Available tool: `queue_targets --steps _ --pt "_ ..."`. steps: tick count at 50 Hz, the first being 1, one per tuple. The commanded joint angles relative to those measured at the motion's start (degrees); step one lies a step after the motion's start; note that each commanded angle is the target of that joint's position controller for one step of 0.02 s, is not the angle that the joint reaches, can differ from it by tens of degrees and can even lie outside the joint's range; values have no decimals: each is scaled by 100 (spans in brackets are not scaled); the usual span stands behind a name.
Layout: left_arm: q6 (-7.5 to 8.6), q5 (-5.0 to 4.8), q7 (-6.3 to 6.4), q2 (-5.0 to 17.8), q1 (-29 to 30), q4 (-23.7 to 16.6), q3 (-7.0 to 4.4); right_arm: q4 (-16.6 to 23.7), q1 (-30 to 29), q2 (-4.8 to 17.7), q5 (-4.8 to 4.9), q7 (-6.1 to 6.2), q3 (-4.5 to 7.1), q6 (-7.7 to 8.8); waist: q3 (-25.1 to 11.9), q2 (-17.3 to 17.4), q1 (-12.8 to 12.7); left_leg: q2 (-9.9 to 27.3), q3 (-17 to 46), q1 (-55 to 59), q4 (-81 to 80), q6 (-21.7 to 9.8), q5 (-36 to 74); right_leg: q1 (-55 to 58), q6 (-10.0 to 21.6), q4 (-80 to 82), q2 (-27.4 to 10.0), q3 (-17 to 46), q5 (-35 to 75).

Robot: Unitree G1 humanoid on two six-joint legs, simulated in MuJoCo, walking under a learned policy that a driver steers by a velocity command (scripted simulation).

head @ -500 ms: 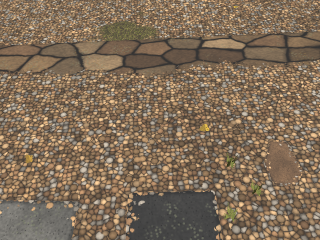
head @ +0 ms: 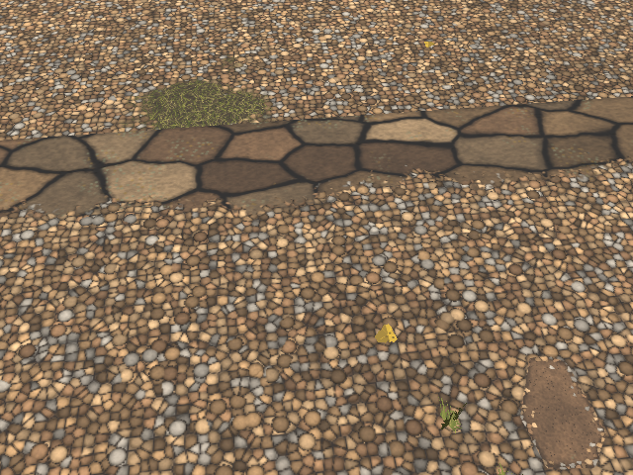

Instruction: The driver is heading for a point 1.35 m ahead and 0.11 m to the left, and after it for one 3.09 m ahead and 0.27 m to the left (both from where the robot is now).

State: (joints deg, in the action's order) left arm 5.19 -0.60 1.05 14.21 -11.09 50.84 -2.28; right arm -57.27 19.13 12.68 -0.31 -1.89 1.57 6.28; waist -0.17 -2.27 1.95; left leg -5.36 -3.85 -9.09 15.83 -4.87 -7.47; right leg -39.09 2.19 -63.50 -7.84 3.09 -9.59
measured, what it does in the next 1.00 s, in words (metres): walks ahead: right foot, then left foot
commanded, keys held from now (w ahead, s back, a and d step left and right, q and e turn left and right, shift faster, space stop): w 0.26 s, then no key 0.74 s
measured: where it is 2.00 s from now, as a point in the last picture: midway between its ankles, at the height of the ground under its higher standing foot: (338, 456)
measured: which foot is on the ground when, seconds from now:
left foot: down 0.00-0.30, up 0.32-0.68, down 0.70-1.00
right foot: up 0.00-0.28, down 0.30-1.00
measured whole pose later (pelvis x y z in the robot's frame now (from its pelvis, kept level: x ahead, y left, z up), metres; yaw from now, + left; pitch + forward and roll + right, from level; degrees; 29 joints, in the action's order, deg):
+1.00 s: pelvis +0.33 -0.06 -0.01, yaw +1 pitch +0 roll -1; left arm 0.9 0.4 1.7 11.8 -13.4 59.8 -1.6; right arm -59.2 8.6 11.4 0.2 1.8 2.7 1.1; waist 1.7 -0.2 -0.5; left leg 0.6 0.2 -16.9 29.7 -0.4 -12.8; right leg -9.6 1.1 -27.3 0.7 -3.6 -17.6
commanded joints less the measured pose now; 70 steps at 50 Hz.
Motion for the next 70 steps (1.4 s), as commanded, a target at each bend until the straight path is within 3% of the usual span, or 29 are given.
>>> queue_targets --steps 1,5,10,12,13,14,15,16,17,18,19,20,21,23,24,29,32,34,35,36,37,38,39,40,48,66,67,69,70 --pt "3 56 17 250 -98 -249 -73 325 -192 798 20 122 131 78 327 394 -230 1623 1177 -490 -1084 -965 479 -141 -127 905 -188 20 941" --pt "58 -5 -63 165 787 -478 -33 224 253 935 106 191 154 10 361 449 95 1551 919 -18 -1017 -742 486 99 -176 2407 97 -223 1611" --pt "122 -69 -245 246 1420 -765 -11 45 622 983 146 212 193 -118 524 529 253 1919 1025 906 -567 -662 451 69 -33 3206 249 -239 1010" --pt "172 -69 -295 382 1206 -774 -57 48 535 1064 152 224 231 -176 402 629 62 2026 1075 1104 -215 -566 935 519 129 3429 373 -320 558" --pt "193 -62 -296 514 803 -683 -128 81 397 1099 144 225 236 -204 176 683 -201 1935 970 1078 253 -474 1806 1151 238 3548 546 -470 432" --pt "209 -26 -269 776 -88 -406 -276 116 319 967 96 226 186 -242 -335 595 -615 1558 699 903 1378 -294 2801 2301 406 3675 718 -566 598" --pt "224 90 -228 1282 -1193 -189 -410 287 322 751 -8 239 78 -233 -1291 66 -966 1142 355 -156 3191 -13 1896 4096 807 3449 -244 427 1653" --pt "171 183 -244 1721 -1522 -68 -492 260 1098 -27 -1 196 -146 -113 -2023 -1567 -623 48 226 -2442 5289 434 -1821 6044 1811 3896 -1609 2848 2284" --pt "156 128 -254 1113 -1562 -96 -338 106 1054 563 95 177 -22 19 -2258 -1024 -761 167 1217 -2810 6139 411 -2699 5976 1820 4141 -1617 3314 2757" --pt "156 98 -244 856 -986 -205 -240 240 583 879 218 177 73 61 -1484 -698 -628 428 1188 -3067 6267 363 -2385 5225 1553 4067 -1440 2253 3505" --pt "149 84 -249 685 -451 -318 -169 315 228 870 195 216 79 38 -1098 -173 -445 749 970 -2916 5983 403 -1988 4486 1363 4135 -1146 1473 3998" --pt "143 67 -264 548 -133 -340 -129 361 0 820 127 268 119 -23 -736 53 -297 925 834 -2752 5554 447 -1720 3841 1219 4339 -905 1045 4032" --pt "148 106 -267 417 -15 -302 -81 367 41 746 101 291 140 -115 -632 -49 -115 1066 807 -2381 5225 450 -1508 3395 1112 4535 -728 758 4012" --pt "167 200 -265 346 -22 -156 -45 292 274 377 73 302 89 -260 -599 -132 83 1047 728 -1790 4605 514 -1160 2864 1135 4717 -537 342 4463" --pt "169 221 -238 421 11 -104 -55 312 245 316 62 316 78 -296 -571 -183 141 1019 688 -1676 4206 552 -1014 2740 1156 4752 -477 160 4671" --pt "14 156 -88 722 -26 100 -108 445 -451 398 27 358 77 -437 -678 -321 -16 899 538 -1117 2576 619 -83 2634 1054 4792 -364 -187 4092" --pt "-74 134 -69 642 -73 247 -80 470 -732 496 27 371 122 -514 -462 -307 -91 910 581 -952 2074 538 -105 2564 1040 4827 -436 18 2722" --pt "-125 47 -56 545 21 301 -48 417 -731 507 -20 378 155 -503 -347 -209 17 845 485 -531 1274 392 223 2460 866 4625 -282 71 1610" --pt "-137 18 -55 449 -161 377 -22 387 -726 601 -73 388 185 -499 -299 -43 -5 925 581 -254 857 304 755 2414 645 4486 -70 77 940" --pt "-137 88 -47 348 -340 414 7 369 -653 790 -95 411 228 -496 -344 230 -117 1236 875 89 834 200 1613 2278 417 4232 194 -19 211" --pt "-131 154 -56 304 -905 529 -15 376 -826 1085 -29 441 290 -525 -330 902 -567 1453 1060 354 1010 -42 1873 1940 228 4159 648 -269 -617" --pt "-185 160 -10 166 -950 586 21 324 -953 782 41 419 249 -543 -307 1136 -542 1397 1082 -34 871 -135 866 2200 91 4208 766 -474 -765" --pt "-256 147 26 257 -644 557 9 321 -1084 541 66 386 215 -544 -42 947 -415 1220 1051 -429 758 -28 251 2358 22 4213 770 -521 -666" --pt "-318 117 66 325 -484 548 -12 316 -1145 487 31 374 198 -530 32 756 -360 1106 955 -536 745 83 208 2387 18 4176 735 -508 -592" --pt "-388 92 77 263 -466 744 -27 2 -1010 531 53 390 224 -465 -221 437 -245 956 762 -50 1132 78 1337 2635 -10 4002 614 -442 247" --pt "-434 93 148 82 -756 1160 12 -336 -1087 376 48 416 216 -626 205 255 -214 769 629 -125 967 163 553 2511 -74 4138 560 -430 -257" --pt "-439 89 149 37 -901 1243 16 -415 -979 316 46 415 204 -635 97 240 -224 688 549 -91 961 160 -121 2550 -43 4204 595 -462 -889" --pt "-452 8 175 261 -925 1220 -67 -442 -930 419 110 426 254 -636 424 21 -237 429 319 -595 1228 108 -2241 2323 227 4322 496 -225 -2591" --pt "-423 -26 189 343 -986 1173 -96 -376 -1047 424 117 423 257 -590 665 -66 -305 411 299 -1024 1402 77 -2706 2260 409 4526 262 116 -3282"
